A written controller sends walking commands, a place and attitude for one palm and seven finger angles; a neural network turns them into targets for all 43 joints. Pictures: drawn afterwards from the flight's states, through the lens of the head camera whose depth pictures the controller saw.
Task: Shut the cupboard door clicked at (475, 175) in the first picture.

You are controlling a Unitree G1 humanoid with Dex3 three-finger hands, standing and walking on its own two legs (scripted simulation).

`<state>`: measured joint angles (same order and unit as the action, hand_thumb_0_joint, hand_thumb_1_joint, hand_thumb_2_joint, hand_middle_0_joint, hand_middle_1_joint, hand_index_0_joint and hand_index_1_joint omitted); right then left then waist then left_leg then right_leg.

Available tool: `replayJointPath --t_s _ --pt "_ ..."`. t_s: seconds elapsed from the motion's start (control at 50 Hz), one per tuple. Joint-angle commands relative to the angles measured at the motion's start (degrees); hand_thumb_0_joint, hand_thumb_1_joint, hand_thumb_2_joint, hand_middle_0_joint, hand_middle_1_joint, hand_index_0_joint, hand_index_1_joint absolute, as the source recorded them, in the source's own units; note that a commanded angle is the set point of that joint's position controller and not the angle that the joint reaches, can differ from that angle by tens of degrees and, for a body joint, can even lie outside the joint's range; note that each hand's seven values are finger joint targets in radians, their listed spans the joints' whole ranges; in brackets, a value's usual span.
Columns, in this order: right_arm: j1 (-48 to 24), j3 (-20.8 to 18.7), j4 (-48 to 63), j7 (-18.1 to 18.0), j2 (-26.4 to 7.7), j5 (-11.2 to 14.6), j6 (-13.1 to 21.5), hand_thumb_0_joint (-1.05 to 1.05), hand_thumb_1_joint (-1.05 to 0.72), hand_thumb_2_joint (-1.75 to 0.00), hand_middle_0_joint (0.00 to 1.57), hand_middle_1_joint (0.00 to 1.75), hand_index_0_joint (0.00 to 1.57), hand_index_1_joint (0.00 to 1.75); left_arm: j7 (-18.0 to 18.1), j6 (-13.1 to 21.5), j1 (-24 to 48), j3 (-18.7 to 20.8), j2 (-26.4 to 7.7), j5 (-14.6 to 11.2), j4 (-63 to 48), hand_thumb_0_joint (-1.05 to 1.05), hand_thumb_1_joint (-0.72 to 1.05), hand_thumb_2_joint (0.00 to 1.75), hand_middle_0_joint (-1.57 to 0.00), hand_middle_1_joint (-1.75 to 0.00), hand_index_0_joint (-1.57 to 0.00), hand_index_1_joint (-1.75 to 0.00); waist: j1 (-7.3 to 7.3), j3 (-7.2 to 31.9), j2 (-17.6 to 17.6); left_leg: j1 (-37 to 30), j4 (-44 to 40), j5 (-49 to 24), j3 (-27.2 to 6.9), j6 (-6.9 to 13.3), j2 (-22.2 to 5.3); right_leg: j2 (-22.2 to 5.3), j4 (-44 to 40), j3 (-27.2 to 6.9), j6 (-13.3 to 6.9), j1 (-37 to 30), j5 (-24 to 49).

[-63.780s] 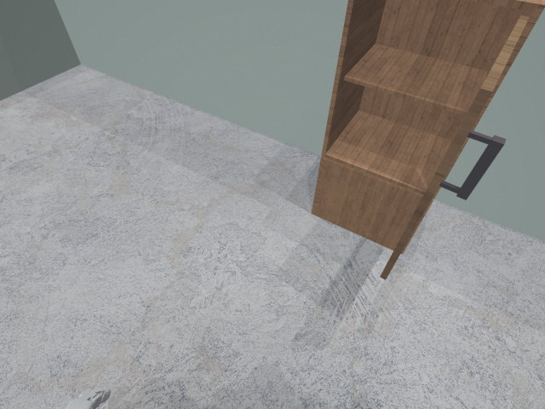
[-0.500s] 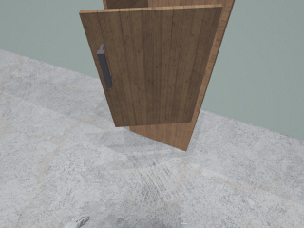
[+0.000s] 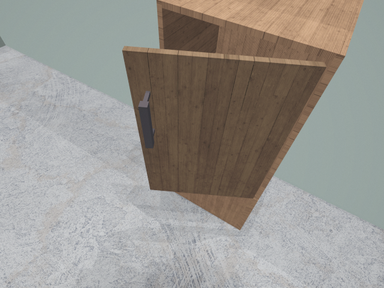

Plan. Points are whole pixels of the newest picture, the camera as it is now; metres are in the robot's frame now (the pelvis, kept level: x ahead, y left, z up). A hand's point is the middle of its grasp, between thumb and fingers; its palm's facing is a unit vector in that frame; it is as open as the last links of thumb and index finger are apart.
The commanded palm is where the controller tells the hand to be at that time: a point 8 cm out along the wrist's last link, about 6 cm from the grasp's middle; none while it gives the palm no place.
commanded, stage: come to a stop and stand still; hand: left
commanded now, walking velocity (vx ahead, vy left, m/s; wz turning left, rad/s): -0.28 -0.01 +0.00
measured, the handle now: (148, 120) +0.47 +0.16 +0.05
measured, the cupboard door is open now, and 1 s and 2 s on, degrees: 27 27 27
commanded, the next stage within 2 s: look again from close up in 1.02 s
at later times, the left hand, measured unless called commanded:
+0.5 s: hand out of the picture +0.01 +0.17 -0.18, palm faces +0.00 -0.98 -0.20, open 7.3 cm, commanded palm none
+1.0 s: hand out of the picture -0.07 +0.23 -0.17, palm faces +0.00 -0.98 -0.21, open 7.4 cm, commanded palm none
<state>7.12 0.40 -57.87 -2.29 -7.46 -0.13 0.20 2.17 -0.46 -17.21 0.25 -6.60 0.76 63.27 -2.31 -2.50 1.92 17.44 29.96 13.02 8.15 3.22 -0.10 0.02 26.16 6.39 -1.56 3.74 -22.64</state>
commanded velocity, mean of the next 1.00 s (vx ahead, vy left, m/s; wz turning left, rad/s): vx -0.01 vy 0.00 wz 0.00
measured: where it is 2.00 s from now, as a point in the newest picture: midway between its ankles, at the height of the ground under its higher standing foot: outside the picture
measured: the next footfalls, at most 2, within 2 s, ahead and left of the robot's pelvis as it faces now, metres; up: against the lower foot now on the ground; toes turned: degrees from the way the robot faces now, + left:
none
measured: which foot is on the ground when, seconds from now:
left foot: down 0.00-1.00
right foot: down 0.00-1.00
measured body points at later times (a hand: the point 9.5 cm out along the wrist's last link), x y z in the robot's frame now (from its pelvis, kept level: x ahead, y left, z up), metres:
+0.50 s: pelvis -0.03 +0.00 +0.00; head -0.02 +0.01 +0.45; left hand +0.01 +0.22 -0.16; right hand -0.04 -0.24 -0.15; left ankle +0.02 +0.09 -0.73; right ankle -0.10 -0.09 -0.73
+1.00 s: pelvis -0.06 +0.05 +0.00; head -0.04 +0.05 +0.45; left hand -0.07 +0.28 -0.16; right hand -0.03 -0.19 -0.15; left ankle +0.02 +0.09 -0.73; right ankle -0.10 -0.09 -0.73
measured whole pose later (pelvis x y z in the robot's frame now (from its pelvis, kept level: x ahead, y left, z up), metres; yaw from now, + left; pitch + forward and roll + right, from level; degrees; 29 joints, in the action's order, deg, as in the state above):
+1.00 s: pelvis -0.06 +0.05 +0.00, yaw -2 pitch +0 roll -1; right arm 15.2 -0.8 -59.0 -0.2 -10.1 -1.1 -0.7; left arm 1.9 -0.1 -20.7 0.3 -10.4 1.7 58.7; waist -0.7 -1.0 0.0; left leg 19.8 25.8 7.2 6.2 6.2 3.2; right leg -1.3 29.1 1.8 -0.8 10.7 -19.2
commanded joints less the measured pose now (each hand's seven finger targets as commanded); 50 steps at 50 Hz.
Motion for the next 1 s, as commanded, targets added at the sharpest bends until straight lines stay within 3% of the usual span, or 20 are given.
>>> replayJointPath --t_s 0.0,0.1,0.2,0.24,0.28,0.34,0.38,0.42,0.44,0.46,0.48,0.5,0.52,0.56,0.6,0.62,0.68,0.82,0.9,0.98 --pt "8.0 -3.5 0.9 -1.2 -10.6 0.0 -1.3 0.0 -0.9 -0.9 0.2 0.3 0.2 0.3 1.4 0.2 -4.6 2.1 -8.6 0.2 -3.5 0.0 0.9 0.9 -0.2 -0.3 -0.2 -0.3 3.44 8.1 -2.2 -17.3 1.6 -50.4 -10.7 2.3 -12.2 -7.0 1.9 -5.8 0.6 8.2 33.3" --pt "6.4 -4.3 2.3 -0.9 -11.3 -0.4 -2.0 0.0 -0.9 -0.9 0.2 0.3 0.2 0.3 1.0 -0.7 -4.2 2.7 -7.7 0.6 -6.5 0.0 0.9 0.9 -0.2 -0.3 -0.2 -0.3 2.49 10.7 0.4 -11.6 -0.2 -33.2 -12.3 3.2 -12.6 -5.9 2.3 -7.4 -0.7 6.4 24.9" --pt "5.2 -3.0 2.2 0.0 -6.5 -0.7 -2.4 0.0 -0.9 -0.9 0.2 0.3 0.2 0.3 1.1 -0.6 -4.0 3.1 -10.3 0.8 -6.8 0.0 0.9 0.9 -0.2 -0.3 -0.2 -0.3 1.66 6.8 5.0 -0.7 5.5 -6.2 -5.5 -1.9 -3.7 -14.1 -0.9 -13.4 -4.7 0.5 44.8" --pt "3.7 -2.7 1.7 0.3 -5.8 -0.5 -2.9 0.0 -0.9 -0.9 0.2 0.3 0.2 0.3 0.9 -0.4 -2.9 2.5 -10.5 0.6 -6.3 0.0 0.9 0.9 -0.2 -0.3 -0.2 -0.3 1.6 2.3 5.9 1.3 8.6 7.1 -6.1 -3.0 -2.8 -16.1 -2.7 -13.3 -6.8 3.3 46.8" --pt "4.8 -2.5 0.8 0.4 -5.9 -0.5 -3.1 0.0 -0.9 -0.9 0.2 0.3 0.2 0.3 0.7 -0.2 0.0 2.0 -10.6 0.5 -6.7 0.0 0.9 0.9 -0.2 -0.3 -0.2 -0.3 2.84 -1.0 4.1 -0.8 7.4 5.0 -7.5 -3.4 -3.5 -15.0 -3.9 -12.7 -8.1 7.6 39.0" --pt "8.4 -1.8 -1.8 0.3 -7.2 -0.6 -2.0 0.0 -0.9 -0.9 0.2 0.3 0.2 0.3 0.6 -0.2 0.8 1.6 -9.8 -0.4 -5.9 0.0 0.9 0.9 -0.2 -0.3 -0.2 -0.3 3.11 -2.3 -2.1 -6.4 -2.1 -16.5 -10.7 -1.5 -7.0 -9.0 -2.5 -9.0 -3.4 9.1 26.0" --pt "7.6 -1.6 -2.3 0.2 -8.5 -0.6 -1.4 0.0 -0.9 -0.9 0.2 0.3 0.2 0.3 0.6 -0.7 -0.8 1.3 -9.0 -0.5 -4.8 0.0 0.9 0.9 -0.2 -0.3 -0.2 -0.3 1.6 -4.7 -4.7 -2.2 -7.3 -12.0 -14.4 0.2 -8.7 -6.0 -4.6 -8.5 -1.4 6.5 12.7" --pt "7.2 -1.2 -2.7 0.2 -8.2 -0.5 -1.0 0.0 -0.9 -0.9 0.2 0.3 0.2 0.3 0.4 -0.7 -1.9 1.1 -8.4 -0.5 -3.3 0.0 0.9 0.9 -0.2 -0.3 -0.2 -0.3 1.12 -5.8 -5.4 -0.8 -10.5 -6.8 -15.3 0.3 -8.4 -5.7 -6.5 -8.8 -1.4 4.7 8.3" --pt "7.5 -1.2 -3.0 0.2 -8.3 -0.5 -0.9 0.0 -0.9 -0.9 0.2 0.3 0.2 0.3 0.2 -0.6 -2.1 1.0 -8.2 -0.5 -2.9 0.0 0.9 0.9 -0.2 -0.3 -0.2 -0.3 1.18 -5.5 -5.6 -1.0 -11.6 -3.7 -15.0 0.0 -8.1 -5.8 -7.2 -8.9 -1.5 4.3 7.1" --pt "3.2 -1.4 1.6 0.5 -8.8 -0.3 0.6 0.0 -0.9 -0.9 0.2 0.3 0.2 0.3 2.5 2.0 -6.5 0.2 -8.8 0.9 -4.2 0.0 0.9 0.9 -0.2 -0.3 -0.2 -0.3 -0.26 -5.9 -4.0 -2.8 6.0 -14.2 -8.0 -1.5 -5.6 -8.9 -7.3 -12.8 1.1 11.1 38.8" --pt "8.9 -1.2 2.1 1.2 -5.7 -0.5 0.3 0.0 -0.9 -0.9 0.2 0.3 0.2 0.3 2.1 2.7 -2.4 0.8 -11.4 0.6 -6.6 0.0 0.9 0.9 -0.2 -0.3 -0.2 -0.3 4.25 -1.2 -2.1 -0.7 6.2 1.6 -7.6 -1.5 -4.7 -12.6 -5.6 -13.8 -1.4 7.6 35.9" --pt "9.1 -1.1 1.2 1.5 -5.1 -1.0 0.1 0.0 -0.9 -0.9 0.2 0.3 0.2 0.3 1.5 3.2 -0.4 0.9 -11.9 0.6 -6.9 0.0 0.9 0.9 -0.2 -0.3 -0.2 -0.3 3.69 0.1 -3.8 -1.3 5.2 3.3 -6.6 -2.2 -4.0 -13.9 -5.0 -13.6 -3.4 6.7 37.9" --pt "11.2 -1.3 1.6 1.6 -5.2 -1.0 -0.1 0.0 -0.9 -0.9 0.2 0.3 0.2 0.3 1.5 3.3 0.4 1.1 -11.6 0.4 -7.6 0.0 0.9 0.9 -0.2 -0.3 -0.2 -0.3 4.82 3.0 -2.0 -1.8 4.5 2.4 -6.6 -2.1 -3.9 -12.0 -3.7 -11.8 -4.6 5.3 32.5" --pt "11.9 -1.3 2.2 1.6 -6.3 -0.9 0.6 0.0 -0.9 -0.9 0.2 0.3 0.2 0.3 1.4 3.1 0.5 1.2 -10.5 0.1 -8.7 0.0 0.9 0.9 -0.2 -0.3 -0.2 -0.3 4.47 6.1 -2.3 -3.9 1.5 -5.6 -7.8 -1.6 -4.0 -9.0 -0.6 -9.7 -4.5 4.6 25.9" --pt "11.8 -1.4 2.5 1.3 -7.5 -1.0 1.0 0.0 -0.9 -0.9 0.2 0.3 0.2 0.3 1.4 2.2 -0.7 0.9 -8.8 0.1 -8.9 0.0 0.9 0.9 -0.2 -0.3 -0.2 -0.3 3.43 4.2 -7.2 -3.7 -1.2 -9.3 -11.9 0.4 -6.6 -5.2 1.0 -7.6 -2.9 7.0 13.1" --pt "10.9 -1.4 2.8 1.2 -7.9 -1.0 0.7 0.0 -0.9 -0.9 0.2 0.3 0.2 0.3 1.2 1.6 -1.6 0.8 -8.5 0.0 -8.6 0.0 0.9 0.9 -0.2 -0.3 -0.2 -0.3 2.83 1.6 -7.1 -1.0 -3.4 -4.3 -13.8 1.4 -7.3 -3.9 0.3 -7.0 -2.4 8.1 5.7" --pt "9.7 -1.9 3.8 1.3 -8.3 -1.1 -0.1 0.0 -0.9 -0.9 0.2 0.3 0.2 0.3 0.7 0.8 -3.0 0.6 -7.7 0.4 -8.0 0.0 0.9 0.9 -0.2 -0.3 -0.2 -0.3 2.49 -5.2 -1.6 4.6 -9.0 13.2 -15.4 1.1 -6.3 -3.2 -2.0 -7.8 -2.5 12.7 -5.8" --pt "9.4 -2.5 3.1 1.4 -9.9 -1.2 0.2 0.0 -0.9 -0.9 0.2 0.3 0.2 0.3 0.4 0.4 -7.7 0.9 -7.9 0.7 -7.1 0.0 0.9 0.9 -0.2 -0.3 -0.2 -0.3 0.97 -0.8 -3.9 3.8 -17.2 20.4 -19.6 2.1 -8.4 -1.7 2.3 -5.0 -1.7 10.6 -3.5" --pt "8.2 -2.7 2.6 1.4 -10.3 -1.0 0.6 0.0 -0.9 -0.9 0.2 0.3 0.2 0.3 0.2 0.9 -9.3 0.8 -8.6 0.9 -6.1 0.0 0.9 0.9 -0.2 -0.3 -0.2 -0.3 0.66 1.5 -2.9 1.3 -16.9 16.5 -17.8 1.8 -7.6 -2.6 -0.5 -6.5 -2.2 9.4 -1.3" --pt "8.3 -2.8 1.6 1.5 -10.5 -0.7 1.0 0.0 -0.9 -0.9 0.2 0.3 0.2 0.3 0.1 1.7 -8.0 0.5 -9.6 0.8 -5.4 0.0 0.9 0.9 -0.2 -0.3 -0.2 -0.3 1.91 1.3 -0.8 -3.5 -14.2 10.7 -15.4 1.0 -6.6 -4.3 -4.0 -9.3 -2.4 12.9 -0.8"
